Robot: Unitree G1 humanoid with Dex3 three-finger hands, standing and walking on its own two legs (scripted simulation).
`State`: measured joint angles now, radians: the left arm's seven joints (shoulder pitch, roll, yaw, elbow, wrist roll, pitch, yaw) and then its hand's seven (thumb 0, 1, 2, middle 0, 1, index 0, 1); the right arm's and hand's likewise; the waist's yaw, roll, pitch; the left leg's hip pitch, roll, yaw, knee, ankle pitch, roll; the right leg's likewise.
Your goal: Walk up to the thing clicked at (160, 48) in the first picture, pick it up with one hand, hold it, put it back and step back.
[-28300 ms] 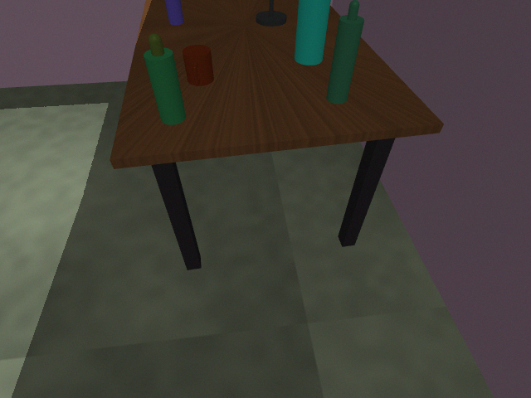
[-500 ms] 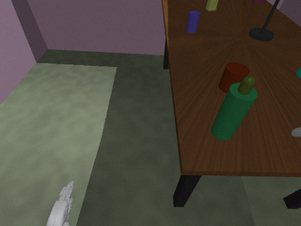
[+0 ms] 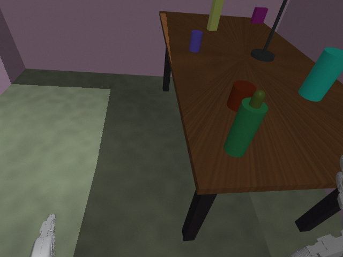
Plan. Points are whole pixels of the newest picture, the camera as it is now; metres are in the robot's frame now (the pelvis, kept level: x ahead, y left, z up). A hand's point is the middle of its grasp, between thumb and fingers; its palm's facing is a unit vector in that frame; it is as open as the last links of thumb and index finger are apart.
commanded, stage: sink last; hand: right
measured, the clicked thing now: (245, 123) +0.47 -0.23 +0.08
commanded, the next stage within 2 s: home in 0.36 s
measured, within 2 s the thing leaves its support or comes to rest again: neither
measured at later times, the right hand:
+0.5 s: hand out of the picture +0.17 -0.28 +0.15, palm faces +0.45 +0.76 -0.47, open 17.4 cm
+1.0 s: hand out of the picture +0.16 -0.20 -0.06, palm faces +0.10 +0.96 -0.25, open 17.3 cm
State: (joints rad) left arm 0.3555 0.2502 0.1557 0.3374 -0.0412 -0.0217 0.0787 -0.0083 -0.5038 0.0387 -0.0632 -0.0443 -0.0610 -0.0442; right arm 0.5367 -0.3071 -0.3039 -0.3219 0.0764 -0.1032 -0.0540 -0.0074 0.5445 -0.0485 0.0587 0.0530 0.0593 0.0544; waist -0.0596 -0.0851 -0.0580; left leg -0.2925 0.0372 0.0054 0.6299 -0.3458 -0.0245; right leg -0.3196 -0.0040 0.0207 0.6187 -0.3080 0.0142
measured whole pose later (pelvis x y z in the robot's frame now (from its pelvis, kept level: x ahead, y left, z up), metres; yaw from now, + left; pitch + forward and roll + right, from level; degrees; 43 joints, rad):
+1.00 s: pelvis -0.01 -0.01 +0.01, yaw +0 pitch +0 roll +0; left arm 0.20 0.18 0.03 0.60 -0.01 -0.11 0.07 0.01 0.72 0.80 -0.19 -0.27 -0.19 -0.27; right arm 0.38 -0.19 -0.05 0.37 0.01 -0.16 -0.04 -0.01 0.50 -0.08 0.06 0.06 0.06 0.06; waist 0.00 -0.01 0.05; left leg -0.24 0.04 0.00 0.52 -0.28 -0.03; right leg -0.27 0.00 0.01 0.52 -0.25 0.01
